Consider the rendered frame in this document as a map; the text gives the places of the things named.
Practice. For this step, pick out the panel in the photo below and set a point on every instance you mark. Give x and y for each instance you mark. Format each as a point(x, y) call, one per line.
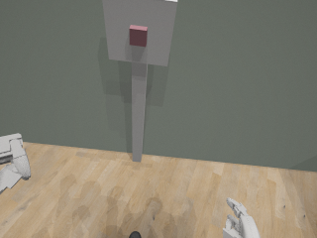
point(159, 17)

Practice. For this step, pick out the button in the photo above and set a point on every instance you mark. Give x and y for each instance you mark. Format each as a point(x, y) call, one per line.
point(138, 35)

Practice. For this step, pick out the left robot hand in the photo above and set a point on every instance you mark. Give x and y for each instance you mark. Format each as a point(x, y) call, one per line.
point(11, 151)

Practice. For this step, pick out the right robot hand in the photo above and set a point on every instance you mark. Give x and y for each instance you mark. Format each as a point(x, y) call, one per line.
point(245, 227)

